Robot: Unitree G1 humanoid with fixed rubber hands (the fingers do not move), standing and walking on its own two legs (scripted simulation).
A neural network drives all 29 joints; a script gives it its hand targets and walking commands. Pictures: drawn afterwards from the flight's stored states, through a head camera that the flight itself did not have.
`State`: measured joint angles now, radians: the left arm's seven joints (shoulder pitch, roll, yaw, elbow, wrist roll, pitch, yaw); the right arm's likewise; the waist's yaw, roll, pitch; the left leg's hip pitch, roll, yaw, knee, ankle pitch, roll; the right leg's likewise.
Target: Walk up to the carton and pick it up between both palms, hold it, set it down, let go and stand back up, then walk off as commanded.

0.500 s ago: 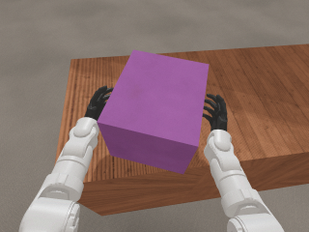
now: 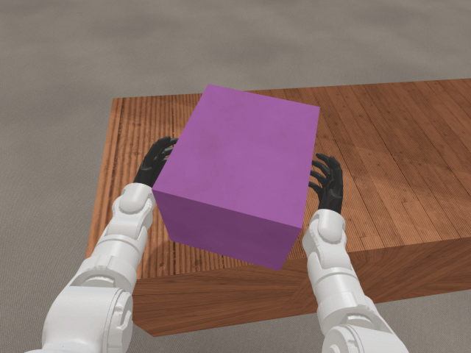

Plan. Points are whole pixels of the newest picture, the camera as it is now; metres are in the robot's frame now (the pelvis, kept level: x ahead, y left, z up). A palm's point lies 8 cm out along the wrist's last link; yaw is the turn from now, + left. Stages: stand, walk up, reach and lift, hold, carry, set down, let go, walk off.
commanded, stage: reach and lift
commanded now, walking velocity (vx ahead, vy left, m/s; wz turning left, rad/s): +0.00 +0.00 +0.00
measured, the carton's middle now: (243, 175) +0.43 -0.01 +0.01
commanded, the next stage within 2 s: none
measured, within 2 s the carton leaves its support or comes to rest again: leaves its support in 1.10 s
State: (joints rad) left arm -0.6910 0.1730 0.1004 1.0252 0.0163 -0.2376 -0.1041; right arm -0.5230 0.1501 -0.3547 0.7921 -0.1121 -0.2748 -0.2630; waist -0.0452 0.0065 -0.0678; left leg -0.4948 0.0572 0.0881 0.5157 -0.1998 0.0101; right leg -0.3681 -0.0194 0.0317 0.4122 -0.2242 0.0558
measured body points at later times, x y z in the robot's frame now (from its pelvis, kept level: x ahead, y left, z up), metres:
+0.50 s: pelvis +0.00 +0.00 +0.00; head +0.05 +0.01 +0.45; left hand +0.42 +0.15 +0.04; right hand +0.37 -0.16 +0.03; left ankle +0.03 +0.10 -0.74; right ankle -0.02 -0.16 -0.74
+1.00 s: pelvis +0.00 +0.00 +0.00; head +0.05 +0.01 +0.45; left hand +0.42 +0.15 +0.05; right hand +0.36 -0.17 +0.03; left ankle +0.03 +0.10 -0.74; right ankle -0.02 -0.16 -0.74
